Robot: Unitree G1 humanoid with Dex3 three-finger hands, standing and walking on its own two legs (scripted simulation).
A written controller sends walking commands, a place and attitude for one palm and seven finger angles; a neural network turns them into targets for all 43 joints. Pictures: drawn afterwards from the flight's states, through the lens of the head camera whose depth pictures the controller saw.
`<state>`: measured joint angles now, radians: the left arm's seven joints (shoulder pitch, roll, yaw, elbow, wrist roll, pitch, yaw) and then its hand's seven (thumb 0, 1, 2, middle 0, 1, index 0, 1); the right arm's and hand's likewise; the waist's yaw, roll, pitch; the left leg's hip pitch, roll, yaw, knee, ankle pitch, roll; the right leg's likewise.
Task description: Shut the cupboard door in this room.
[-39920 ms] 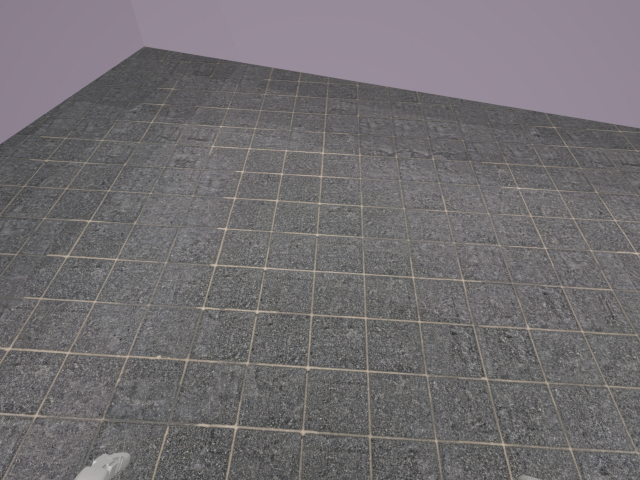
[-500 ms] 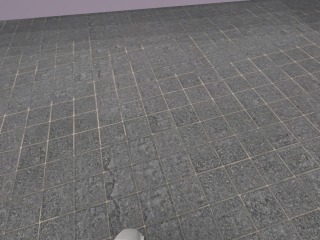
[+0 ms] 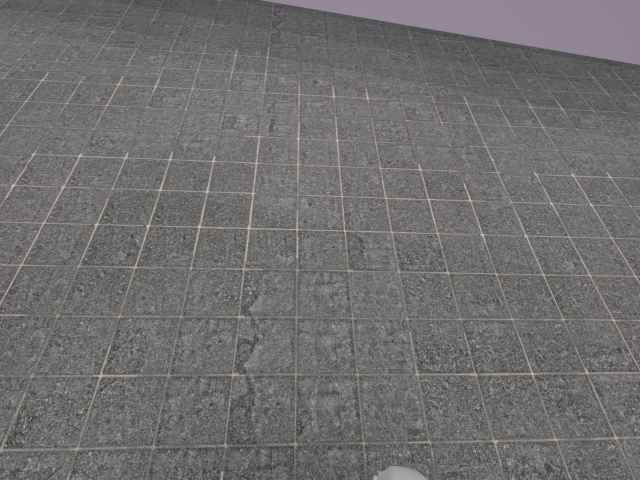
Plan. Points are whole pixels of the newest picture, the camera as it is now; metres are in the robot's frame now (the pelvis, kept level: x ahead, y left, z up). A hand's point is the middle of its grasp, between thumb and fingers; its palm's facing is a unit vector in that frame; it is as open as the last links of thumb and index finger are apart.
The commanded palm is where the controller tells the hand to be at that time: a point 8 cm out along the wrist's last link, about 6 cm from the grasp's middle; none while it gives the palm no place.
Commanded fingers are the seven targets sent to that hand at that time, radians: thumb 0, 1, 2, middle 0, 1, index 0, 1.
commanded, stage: turn or walk to find it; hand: left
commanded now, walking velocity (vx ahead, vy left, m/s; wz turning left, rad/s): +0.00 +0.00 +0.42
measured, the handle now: out of the picture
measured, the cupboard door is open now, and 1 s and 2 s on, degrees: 100 100 100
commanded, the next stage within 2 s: none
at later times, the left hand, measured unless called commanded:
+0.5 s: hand out of the picture +0.03 +0.13 -0.15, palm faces +0.24 -0.93 -0.28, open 7.3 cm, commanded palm none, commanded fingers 0.00 0.90 0.90 -0.20 -0.30 -0.20 -0.30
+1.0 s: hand out of the picture -0.09 +0.17 -0.18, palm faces +0.48 -0.84 -0.24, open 7.3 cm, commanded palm none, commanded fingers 0.00 0.90 0.90 -0.20 -0.30 -0.20 -0.30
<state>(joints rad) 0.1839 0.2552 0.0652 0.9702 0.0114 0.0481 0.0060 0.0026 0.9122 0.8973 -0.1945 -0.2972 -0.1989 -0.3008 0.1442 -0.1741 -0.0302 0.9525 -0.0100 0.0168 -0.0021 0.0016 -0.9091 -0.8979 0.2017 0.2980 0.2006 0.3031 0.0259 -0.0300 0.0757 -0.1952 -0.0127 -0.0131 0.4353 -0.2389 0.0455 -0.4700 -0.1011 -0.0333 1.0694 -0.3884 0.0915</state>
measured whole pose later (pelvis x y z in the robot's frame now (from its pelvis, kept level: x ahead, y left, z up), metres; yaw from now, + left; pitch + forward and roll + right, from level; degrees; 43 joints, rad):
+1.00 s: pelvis -0.04 -0.04 +0.00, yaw +26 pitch +0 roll -1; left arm 0.21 0.25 0.06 0.98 0.01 0.05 0.00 0.00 0.91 0.90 -0.19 -0.30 -0.20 -0.30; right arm 0.13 -0.19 -0.03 0.95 -0.01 0.03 0.00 0.00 -0.91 -0.90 0.20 0.30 0.20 0.30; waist 0.03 -0.02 0.07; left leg -0.21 0.00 -0.02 0.46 -0.25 0.02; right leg -0.45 -0.09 -0.05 1.00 -0.43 0.08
